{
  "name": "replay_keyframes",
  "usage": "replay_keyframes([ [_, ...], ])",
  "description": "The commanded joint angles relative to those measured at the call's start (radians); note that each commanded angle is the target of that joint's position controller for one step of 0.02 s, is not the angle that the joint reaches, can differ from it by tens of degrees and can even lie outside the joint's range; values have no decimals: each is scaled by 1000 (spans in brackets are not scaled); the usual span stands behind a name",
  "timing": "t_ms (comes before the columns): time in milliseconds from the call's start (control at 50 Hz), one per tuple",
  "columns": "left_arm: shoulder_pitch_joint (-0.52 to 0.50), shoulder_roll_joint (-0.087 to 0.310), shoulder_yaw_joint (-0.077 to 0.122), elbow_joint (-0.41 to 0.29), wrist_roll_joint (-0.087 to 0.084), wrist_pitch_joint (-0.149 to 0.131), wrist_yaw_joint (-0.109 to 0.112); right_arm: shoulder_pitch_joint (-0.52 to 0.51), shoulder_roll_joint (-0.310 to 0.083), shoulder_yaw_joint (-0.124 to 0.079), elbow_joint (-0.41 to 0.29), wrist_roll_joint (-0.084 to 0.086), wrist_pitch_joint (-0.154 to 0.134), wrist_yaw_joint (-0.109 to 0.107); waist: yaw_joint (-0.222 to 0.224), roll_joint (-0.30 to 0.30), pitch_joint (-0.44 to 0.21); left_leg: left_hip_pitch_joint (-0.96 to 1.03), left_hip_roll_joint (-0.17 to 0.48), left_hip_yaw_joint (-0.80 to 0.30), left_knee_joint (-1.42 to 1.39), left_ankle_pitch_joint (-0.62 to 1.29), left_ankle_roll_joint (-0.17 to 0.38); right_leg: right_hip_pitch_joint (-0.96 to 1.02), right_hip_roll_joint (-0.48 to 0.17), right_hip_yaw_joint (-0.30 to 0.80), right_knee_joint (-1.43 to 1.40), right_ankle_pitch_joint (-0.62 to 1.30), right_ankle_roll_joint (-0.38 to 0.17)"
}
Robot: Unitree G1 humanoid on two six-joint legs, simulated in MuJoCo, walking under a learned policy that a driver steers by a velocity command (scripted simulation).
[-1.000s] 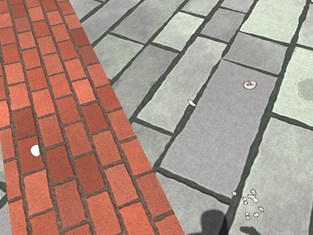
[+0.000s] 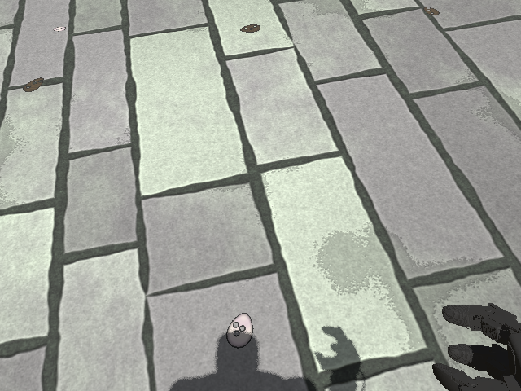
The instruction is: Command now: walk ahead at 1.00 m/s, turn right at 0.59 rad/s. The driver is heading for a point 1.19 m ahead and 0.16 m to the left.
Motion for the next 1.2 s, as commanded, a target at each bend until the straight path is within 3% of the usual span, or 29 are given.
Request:
replay_keyframes([
  [20, -38, 167, 49, -52, -7, -19, 12, -109, -40, -11, -76, 15, -13, 12, 15, -96, 25, 272, -63, 116, -170, 214, -23, -279, -176, 133, -207, 28, -121],
  [100, -8, 173, 57, -3, -9, -8, 19, -92, -115, -42, -84, 39, -22, 18, -8, -130, 44, 178, -41, 89, -262, 124, 28, 5, -275, 180, -136, 189, -101],
  [160, -94, 195, 57, -22, 40, 11, 2, 301, -203, -93, -1, 53, -13, -2, -236, -164, -182, 574, -72, 153, -189, -57, 98, 16, -240, 109, 285, 755, -39],
  [180, -99, 105, 25, -46, 59, 4, 0, 535, -244, -91, 42, 33, -1, -13, -308, -14, -352, 924, 53, -54, -118, -299, 129, -223, -180, 78, 688, 506, -13],
  [200, 136, -23, -7, -50, -24, -19, -10, 558, -297, -99, 94, 2, -6, 17, -147, 546, -438, 1136, 254, -715, -447, -767, 289, -575, -17, 55, 1000, -219, 37],
  [220, 39, 94, -3, -30, -51, -23, -4, 492, -159, -71, 64, 13, -9, 25, -195, 352, -306, 1060, 261, -790, -542, -930, 269, -681, -97, 39, 1040, -153, 17],
  [260, -237, 138, 4, -79, -16, -39, -6, 430, -119, -63, 82, 6, 2, 20, -212, -29, -101, 802, 187, -465, -515, -562, 243, -670, -159, -15, 972, -44, 7],
  [300, -254, 100, 5, -96, -2, -43, -16, 389, -72, -42, 106, -14, -11, 29, -130, 2, -57, 659, 123, -307, -533, -399, 255, -610, -224, -8, 846, 19, 3],
  [360, -259, 71, -6, -90, -6, -27, -24, 401, -42, -27, 139, 19, -15, 31, -96, 26, 4, 582, 102, -197, -584, -300, 265, -645, -262, -43, 739, 24, 21],
  [440, -435, 61, -20, -152, 17, -42, -32, 455, -89, -27, 171, 20, -15, 9, -133, -8, 81, 538, 71, -53, -665, -72, 257, -714, -261, -118, 485, 287, 68],
  [540, -634, 46, -24, -218, 0, -71, -71, 594, -96, -11, 244, 40, 1, -11, -190, 8, 102, 599, 59, 91, -727, 182, 219, -509, -166, -212, 148, 514, 54],
  [600, -626, 104, 6, -243, -6, -70, -74, 603, -148, -15, 270, 19, 23, -20, -127, 106, 18, 787, 108, 116, -564, 751, 191, -418, -74, -266, 111, 370, 16],
  [640, -364, 186, 45, -192, -19, -46, -51, 568, -191, -26, 284, -10, 51, -29, 40, 189, -146, 817, 139, 126, -237, 1094, 173, -148, -47, -260, 143, 266, -32],
  [660, -87, 216, 62, -115, -21, -27, -32, 479, -198, -26, 259, -17, 64, -37, 184, 169, -256, 619, 119, 147, 74, 1000, 143, 181, -135, -179, 146, 278, -64],
  [680, 48, 309, 81, -99, 20, -34, -27, 606, -8, 19, 224, -18, 40, -26, 95, -213, -492, 147, -102, 124, 648, 188, 80, 705, -459, 350, 164, 70, -242],
  [700, 52, 225, 62, -61, 17, -41, -37, 673, -12, 31, 247, 36, 3, -7, 70, -235, -684, 0, -128, -71, 768, -406, 123, 771, -559, 711, -58, -343, -273],
  [720, 8, 149, 49, -53, 30, -37, -25, 471, -121, -7, 192, 96, -9, -9, 84, -216, -430, -94, -68, -20, 772, -382, 143, 608, -484, 545, -111, -368, -186],
  [740, -57, 132, 43, -24, 34, -46, -26, 369, -108, -4, 150, 101, -10, -9, 43, -92, -221, -130, -25, 4, 701, -337, 141, 386, -455, 373, -154, -213, -147],
  [780, -151, 66, 25, -4, 54, -70, -38, 339, -75, -15, 158, 57, 15, -11, -54, -31, -73, 10, 61, 2, 569, -251, 142, 48, -374, 113, -183, 59, -79],
  [820, -227, 47, 26, 20, 35, -75, -45, 427, -18, -13, 180, 64, 62, -6, -131, -109, -44, 66, 99, 8, 556, -237, 122, -98, -367, 34, -268, 26, -75],
  [860, -249, 47, 27, 35, 24, -83, -47, 369, -20, -15, 172, 62, 90, -10, -131, -67, 36, 21, 114, 16, 531, -183, 108, -183, -336, -122, -298, 170, -36],
  [940, -237, 106, 34, 46, 45, -93, -19, 214, -29, -13, 107, 40, 74, 1, -114, -38, 90, -13, 66, 99, 259, 139, 99, -196, -277, -310, -346, 310, -3],
  [1020, -131, 180, 41, 74, 36, -77, 7, 69, -32, -8, 45, 48, 50, 53, -65, 15, 106, -18, 6, 206, -12, 248, 152, 39, -311, -385, -328, 572, 64],
  [1080, -107, 263, 57, 64, 42, -33, 39, 127, -104, -42, 19, 65, 53, 75, -138, -107, -15, 135, -135, 348, -32, 90, 186, 233, -337, -418, -76, 1322, 107],
  [1120, -189, 291, 64, 39, 35, -6, 40, 509, -211, -95, 108, 43, 82, 57, -336, -132, -161, 546, -166, 264, -49, 19, 247, 127, -360, -365, 364, 1446, 89],
  [1140, -239, 250, 55, 20, -1, -20, 24, 612, -237, -113, 135, 34, 98, 28, -398, 23, -175, 761, -128, 152, -238, 200, 280, -40, -217, -397, 759, 967, 125],
  [1160, -110, 114, 10, -48, 51, -41, 11, 592, -388, -129, 121, 6, 94, 23, -241, 432, -357, 1075, 52, -405, -145, 580, 430, -329, 8, -272, 1054, -201, 214],
  [1180, -2, 120, -6, -45, -7, -64, -5, 520, -268, -96, 81, -37, 67, 23, -179, 201, -634, 1288, 213, -674, -304, 83, 566, -566, -36, -6, 1262, -333, 190],
  [1200, -103, 187, 6, -30, -36, -74, -19, 500, -209, -91, 74, -25, 54, 26, -234, 61, -556, 1156, 208, -658, -408, -65, 498, -574, -83, 9, 1203, -237, 131],
])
